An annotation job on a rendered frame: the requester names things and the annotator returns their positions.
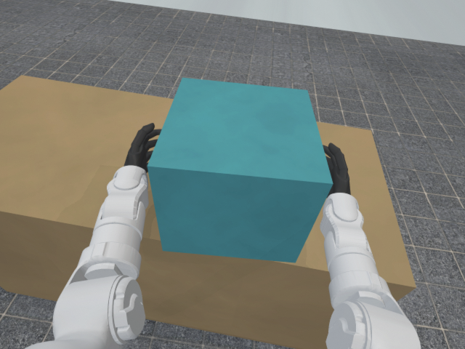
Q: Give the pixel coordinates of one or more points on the right robot hand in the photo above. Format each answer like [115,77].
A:
[338,169]

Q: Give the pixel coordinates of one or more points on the right robot upper arm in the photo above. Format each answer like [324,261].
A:
[359,325]

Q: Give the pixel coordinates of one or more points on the carton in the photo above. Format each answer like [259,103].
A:
[238,170]

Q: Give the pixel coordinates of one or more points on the left robot upper arm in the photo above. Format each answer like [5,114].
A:
[101,313]

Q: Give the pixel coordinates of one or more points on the robot left forearm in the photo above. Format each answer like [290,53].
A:
[114,248]

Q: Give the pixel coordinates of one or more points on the pedestal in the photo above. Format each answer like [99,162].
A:
[61,144]

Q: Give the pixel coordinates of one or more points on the left robot hand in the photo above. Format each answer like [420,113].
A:
[138,154]

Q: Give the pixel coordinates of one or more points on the robot right forearm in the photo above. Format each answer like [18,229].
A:
[349,258]

